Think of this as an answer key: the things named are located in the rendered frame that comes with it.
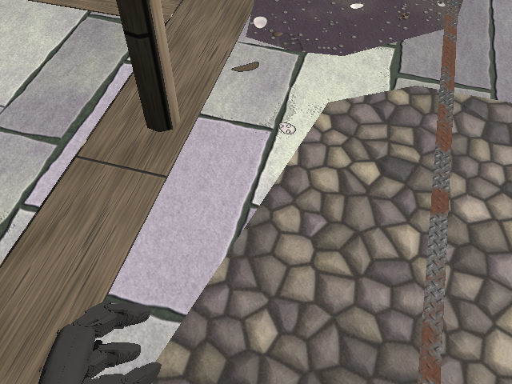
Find left robot hand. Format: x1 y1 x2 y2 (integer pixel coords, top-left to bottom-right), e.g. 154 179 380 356
38 300 162 384

